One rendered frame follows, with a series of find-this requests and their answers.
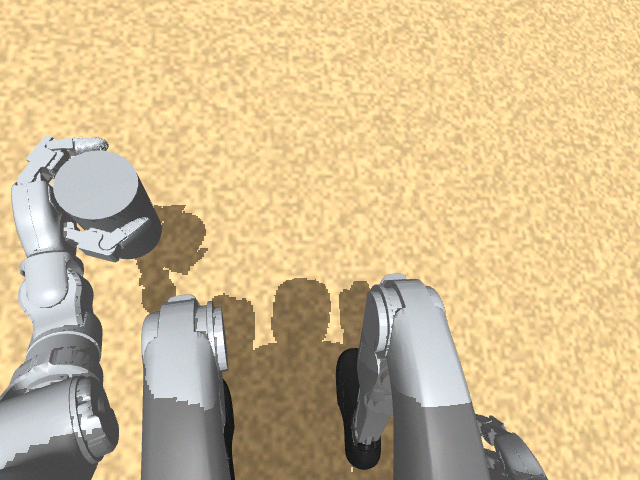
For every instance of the can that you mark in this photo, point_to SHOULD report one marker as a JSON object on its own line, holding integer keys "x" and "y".
{"x": 102, "y": 190}

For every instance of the left robot hand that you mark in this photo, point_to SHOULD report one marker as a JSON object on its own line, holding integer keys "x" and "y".
{"x": 43, "y": 225}

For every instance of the right robot hand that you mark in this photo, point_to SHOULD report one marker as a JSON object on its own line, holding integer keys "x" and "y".
{"x": 513, "y": 460}

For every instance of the left robot arm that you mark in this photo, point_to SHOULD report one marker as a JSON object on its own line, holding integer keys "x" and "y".
{"x": 56, "y": 422}

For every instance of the right robot foot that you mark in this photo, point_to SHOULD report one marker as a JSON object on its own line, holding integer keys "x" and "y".
{"x": 359, "y": 455}

